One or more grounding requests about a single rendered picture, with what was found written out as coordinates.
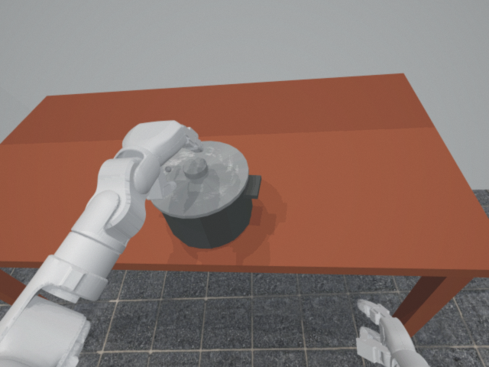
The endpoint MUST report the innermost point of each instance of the left robot upper arm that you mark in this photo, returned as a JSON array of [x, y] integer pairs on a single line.
[[45, 334]]

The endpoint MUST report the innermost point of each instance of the robot right hand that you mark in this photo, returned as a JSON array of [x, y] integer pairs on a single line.
[[378, 347]]

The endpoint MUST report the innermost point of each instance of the left robot forearm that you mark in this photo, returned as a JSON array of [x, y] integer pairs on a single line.
[[114, 214]]

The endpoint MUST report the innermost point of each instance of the lid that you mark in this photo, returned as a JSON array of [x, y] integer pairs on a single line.
[[224, 182]]

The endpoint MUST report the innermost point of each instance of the table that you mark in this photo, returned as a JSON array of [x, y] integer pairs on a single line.
[[355, 179]]

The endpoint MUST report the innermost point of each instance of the pot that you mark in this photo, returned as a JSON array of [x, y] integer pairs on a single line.
[[219, 228]]

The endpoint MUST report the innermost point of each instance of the robot left hand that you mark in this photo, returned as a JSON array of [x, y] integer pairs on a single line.
[[163, 139]]

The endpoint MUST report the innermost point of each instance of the knob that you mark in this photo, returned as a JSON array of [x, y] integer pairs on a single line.
[[195, 168]]

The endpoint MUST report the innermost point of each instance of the right robot forearm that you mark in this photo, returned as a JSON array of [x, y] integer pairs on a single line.
[[407, 358]]

